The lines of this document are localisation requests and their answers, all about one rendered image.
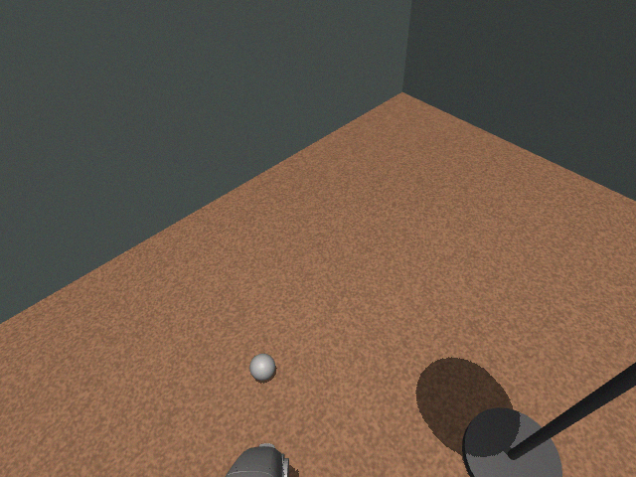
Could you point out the ball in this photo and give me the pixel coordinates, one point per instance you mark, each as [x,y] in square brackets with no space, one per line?
[262,367]

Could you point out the floor lamp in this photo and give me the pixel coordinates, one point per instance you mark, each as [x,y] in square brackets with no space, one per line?
[502,442]

